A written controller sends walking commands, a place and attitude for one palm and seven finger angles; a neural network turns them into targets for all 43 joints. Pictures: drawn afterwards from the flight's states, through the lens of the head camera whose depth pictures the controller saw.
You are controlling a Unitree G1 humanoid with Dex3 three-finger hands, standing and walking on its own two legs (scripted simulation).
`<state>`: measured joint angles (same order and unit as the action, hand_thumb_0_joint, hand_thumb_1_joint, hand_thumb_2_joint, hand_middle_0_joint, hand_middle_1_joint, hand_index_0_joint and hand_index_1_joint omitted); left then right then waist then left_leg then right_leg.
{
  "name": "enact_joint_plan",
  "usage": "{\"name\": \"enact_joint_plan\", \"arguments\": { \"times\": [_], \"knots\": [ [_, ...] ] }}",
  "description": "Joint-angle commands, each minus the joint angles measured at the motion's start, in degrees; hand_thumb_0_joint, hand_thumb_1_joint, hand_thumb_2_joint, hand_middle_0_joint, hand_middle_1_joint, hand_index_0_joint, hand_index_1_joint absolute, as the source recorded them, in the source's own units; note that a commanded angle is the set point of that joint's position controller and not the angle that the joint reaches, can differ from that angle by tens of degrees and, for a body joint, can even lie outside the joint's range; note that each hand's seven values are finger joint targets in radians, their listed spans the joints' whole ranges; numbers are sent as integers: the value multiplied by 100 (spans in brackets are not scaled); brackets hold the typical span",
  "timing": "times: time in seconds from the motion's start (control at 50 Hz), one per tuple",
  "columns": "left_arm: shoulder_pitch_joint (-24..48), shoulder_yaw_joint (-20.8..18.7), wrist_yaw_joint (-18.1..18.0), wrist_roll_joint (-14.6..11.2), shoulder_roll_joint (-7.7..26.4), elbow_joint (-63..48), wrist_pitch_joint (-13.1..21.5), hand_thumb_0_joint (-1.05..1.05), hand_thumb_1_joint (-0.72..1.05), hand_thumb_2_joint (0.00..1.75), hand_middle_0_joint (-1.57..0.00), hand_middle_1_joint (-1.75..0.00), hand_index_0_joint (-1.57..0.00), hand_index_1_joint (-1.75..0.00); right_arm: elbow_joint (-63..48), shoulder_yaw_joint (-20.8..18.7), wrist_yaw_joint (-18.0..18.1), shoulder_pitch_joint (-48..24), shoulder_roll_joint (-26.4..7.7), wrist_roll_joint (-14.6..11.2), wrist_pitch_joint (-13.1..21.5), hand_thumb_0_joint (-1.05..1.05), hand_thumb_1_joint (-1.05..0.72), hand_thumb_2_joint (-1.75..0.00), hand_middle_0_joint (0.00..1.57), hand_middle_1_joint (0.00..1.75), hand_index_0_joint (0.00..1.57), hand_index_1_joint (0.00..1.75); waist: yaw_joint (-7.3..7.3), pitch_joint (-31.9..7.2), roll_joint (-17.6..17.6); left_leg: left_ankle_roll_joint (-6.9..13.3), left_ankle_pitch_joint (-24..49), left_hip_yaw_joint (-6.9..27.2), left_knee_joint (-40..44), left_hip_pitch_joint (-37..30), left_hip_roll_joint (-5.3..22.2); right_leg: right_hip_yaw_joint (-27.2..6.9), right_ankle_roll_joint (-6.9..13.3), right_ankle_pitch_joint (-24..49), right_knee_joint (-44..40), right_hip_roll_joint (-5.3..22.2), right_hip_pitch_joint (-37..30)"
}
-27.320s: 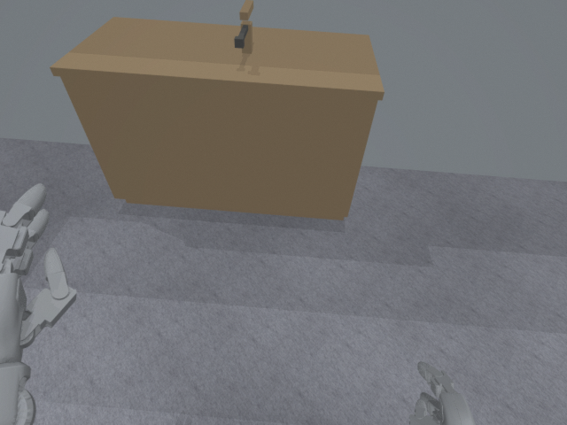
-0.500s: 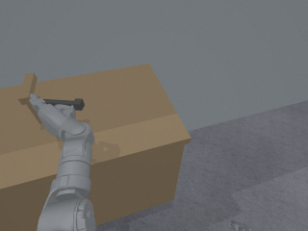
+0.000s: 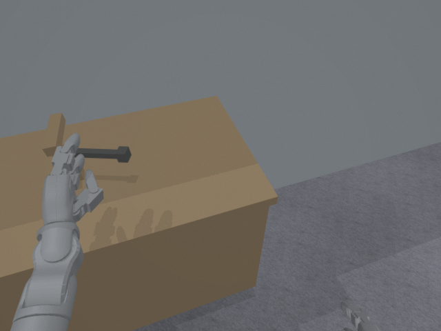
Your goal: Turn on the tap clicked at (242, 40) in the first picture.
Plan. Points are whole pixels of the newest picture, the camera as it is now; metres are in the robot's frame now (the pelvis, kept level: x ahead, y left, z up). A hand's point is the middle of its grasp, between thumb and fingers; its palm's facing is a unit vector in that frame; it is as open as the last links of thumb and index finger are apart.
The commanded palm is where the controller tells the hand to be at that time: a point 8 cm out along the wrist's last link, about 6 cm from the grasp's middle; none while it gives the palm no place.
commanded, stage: draw the hand back beside the body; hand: left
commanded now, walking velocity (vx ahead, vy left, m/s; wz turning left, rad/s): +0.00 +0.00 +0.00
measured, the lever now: (123, 154) +0.49 +0.29 +0.04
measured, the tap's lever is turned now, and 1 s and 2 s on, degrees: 67 67 67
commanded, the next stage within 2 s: step back with the hand held close in 0.96 s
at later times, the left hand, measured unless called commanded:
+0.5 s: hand (77, 217) +0.24 +0.24 +0.14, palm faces +0.39 -0.87 -0.30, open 7.5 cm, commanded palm +0.19 +0.28 +0.16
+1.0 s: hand (68, 231) +0.21 +0.24 +0.15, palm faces +0.42 -0.84 -0.34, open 7.4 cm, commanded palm +0.17 +0.28 +0.17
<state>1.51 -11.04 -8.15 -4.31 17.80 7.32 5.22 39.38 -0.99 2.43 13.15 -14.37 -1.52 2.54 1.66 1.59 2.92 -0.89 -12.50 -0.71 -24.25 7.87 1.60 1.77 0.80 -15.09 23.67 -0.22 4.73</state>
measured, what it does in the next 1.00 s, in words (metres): stands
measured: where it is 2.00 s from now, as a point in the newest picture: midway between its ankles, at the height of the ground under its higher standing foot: outside the picture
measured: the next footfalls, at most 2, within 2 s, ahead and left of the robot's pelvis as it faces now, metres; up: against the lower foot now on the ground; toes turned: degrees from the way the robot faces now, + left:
none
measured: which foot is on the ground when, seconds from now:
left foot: down 0.00-1.00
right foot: down 0.00-1.00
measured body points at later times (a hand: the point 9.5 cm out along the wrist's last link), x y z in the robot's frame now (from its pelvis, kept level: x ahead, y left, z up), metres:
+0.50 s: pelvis +0.01 +0.00 +0.00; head -0.01 -0.02 +0.45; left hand +0.21 +0.29 +0.16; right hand +0.19 -0.22 -0.09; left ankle +0.01 +0.13 -0.74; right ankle -0.02 -0.11 -0.74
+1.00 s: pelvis +0.01 -0.01 +0.00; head +0.00 -0.03 +0.45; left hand +0.18 +0.28 +0.17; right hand +0.21 -0.23 -0.09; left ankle +0.01 +0.13 -0.74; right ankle -0.02 -0.11 -0.74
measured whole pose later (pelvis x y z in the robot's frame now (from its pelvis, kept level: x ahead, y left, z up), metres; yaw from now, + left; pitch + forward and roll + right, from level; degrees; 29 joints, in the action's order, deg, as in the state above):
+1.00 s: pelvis +0.01 -0.01 +0.00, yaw +1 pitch -4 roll +0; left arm -25.0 -15.3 -6.8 -4.5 18.0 -21.2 6.2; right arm 36.5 -0.9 3.1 10.8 -12.8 -0.4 5.4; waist 3.4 0.9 3.7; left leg -1.4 -14.5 0.3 -25.9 7.4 1.9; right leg 2.7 1.2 -17.0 24.5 -0.6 3.5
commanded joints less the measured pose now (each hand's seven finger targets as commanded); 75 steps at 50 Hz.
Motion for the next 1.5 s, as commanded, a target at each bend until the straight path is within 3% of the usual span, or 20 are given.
{"name": "enact_joint_plan", "arguments": {
  "times": [0.0,0.06,0.12,0.16,0.3,0.36,0.48,0.54,0.66,0.74,0.88,1.04,1.06,1.08,1.1,1.14,1.2,1.3,1.36,1.48],
  "knots": [
    [1471,-267,44,40,961,-1644,539,0,90,90,-18,-23,-18,-23,-959,-173,26,-832,-578,30,333,0,-90,-90,20,30,20,30,-96,-811,4,237,470,-29,432,-615,-107,-48,63,918,-509,-51,225],
    [831,-604,53,39,1177,-1936,562,0,90,90,-18,-24,-18,-24,-995,-174,10,-849,-572,57,338,0,-90,-90,20,30,20,30,16,-868,51,200,737,16,459,-590,-91,-1,94,1131,-484,-63,28],
    [587,-595,87,2,1093,-2159,542,0,90,90,-18,-25,-18,-25,-1081,-151,14,-905,-515,71,326,0,-90,-90,20,30,20,30,8,-717,-147,215,754,-21,457,-518,-65,-3,73,1187,-493,-49,36],
    [453,-677,108,8,1144,-2393,534,0,90,90,-19,-26,-19,-26,-1101,-147,10,-926,-504,66,319,0,-90,-90,20,30,20,30,16,-620,139,184,702,-6,484,-494,-70,0,88,1080,-534,-52,62],
    [-276,-603,121,7,949,-2923,491,0,90,90,-19,-28,-19,-28,-1168,-130,8,-941,-465,102,370,0,-90,-90,20,30,20,30,34,-586,124,189,906,-14,412,-547,-51,10,85,1238,-507,-45,74],
    [-601,-757,109,-6,1037,-3105,470,0,90,90,-19,-29,-19,-29,-1176,-161,23,-961,-480,109,386,0,-90,-90,20,30,20,30,48,-596,-114,221,994,-50,356,-562,-43,15,58,1371,-510,-29,65],
    [-1166,-811,85,15,1006,-3727,496,0,90,90,-20,-30,-20,-30,-1199,-162,26,-959,-444,118,448,0,-90,-90,20,30,20,30,88,-657,217,199,1197,-27,277,-589,-45,21,62,1486,-418,2,36],
    [-1556,-910,76,1,1043,-3871,501,0,90,90,-20,-30,-20,-30,-1220,-184,30,-968,-459,124,484,0,-90,-90,20,30,20,30,115,-576,-60,228,1163,-44,218,-513,-44,31,48,1529,-415,7,80],
    [-2242,-1114,83,-17,1097,-4245,521,0,90,90,-20,-30,-20,-30,-1245,-207,34,-941,-443,114,534,0,-90,-90,20,30,20,30,136,-455,85,226,1183,-57,125,-396,-39,29,35,1562,-379,36,161],
    [-2012,-1011,67,-14,1013,-4023,510,0,90,90,-20,-30,-20,-30,-1226,-211,88,-956,-454,113,554,0,-90,-90,20,30,20,30,80,-305,-265,269,922,-79,67,-355,-48,24,-5,1378,-398,37,350],
    [-1988,-1020,48,1,1027,-4131,519,0,90,90,-20,-30,-20,-30,-1218,-183,106,-951,-422,119,577,0,-90,-90,20,30,20,30,118,-489,75,259,1000,-43,46,-406,-78,15,17,1452,-318,71,239],
    [-2079,-1102,62,-30,1082,-4127,517,0,90,90,-20,-30,-20,-30,-1234,-189,95,-976,-415,112,574,0,-90,-90,20,30,20,30,132,-421,-22,259,944,-59,26,-334,-62,16,13,1454,-343,77,263],
    [-1738,-1128,51,-19,1197,-4397,549,0,90,90,-20,-30,-20,-30,-1241,-177,97,-994,-422,105,590,0,-90,-90,20,30,20,30,113,-475,207,249,920,-45,42,-366,-87,7,26,1402,-361,83,247],
    [-979,-1947,34,-16,1976,-4746,716,0,90,90,-20,-30,-20,-30,-1369,-111,124,-1023,-445,97,501,0,-90,-90,20,30,20,30,57,-30,79,340,783,5,-238,-47,97,-562,31,2070,-608,391,769],
    [-1568,-1597,117,28,1481,-4112,724,0,90,90,-20,-30,-20,-30,-1173,-96,143,-965,-360,131,439,0,-90,-90,20,30,20,30,-27,-214,-274,345,922,67,-428,-74,97,-530,45,2541,-502,580,694],
    [-2162,-1234,217,62,1043,-3791,653,0,90,90,-20,-30,-20,-30,-1309,-161,124,-871,-420,121,318,0,-90,-90,20,30,20,30,-53,-563,-550,322,1392,42,-498,-134,181,-481,8,2957,-268,651,582],
    [-2485,-1222,205,76,1040,-3991,644,0,90,90,-20,-30,-20,-30,-1472,-185,133,-891,-467,108,190,0,-90,-90,20,30,20,30,-7,-947,-84,328,2153,84,-305,-259,347,-325,-69,2699,-6,507,515],
    [-2665,-1462,116,88,1302,-4454,640,0,90,90,-20,-30,-20,-30,-1648,-196,183,-951,-487,101,30,0,-90,-90,20,30,20,30,21,-1174,0,307,2486,205,-174,-63,457,-235,-96,2347,176,388,467],
    [-2690,-1658,63,79,1515,-4602,657,0,90,90,-20,-30,-20,-30,-1684,-204,214,-991,-500,104,19,0,-90,-90,20,30,20,30,38,-1121,150,292,2075,280,-53,173,469,-254,-101,1947,183,356,543],
    [-2794,-1492,5,82,1286,-4581,733,0,90,90,-20,-30,-20,-30,-1677,-197,240,-930,-498,86,117,0,-90,-90,20,30,20,30,-36,-939,179,302,334,402,195,846,461,-355,-80,1105,116,318,635]
  ]
}}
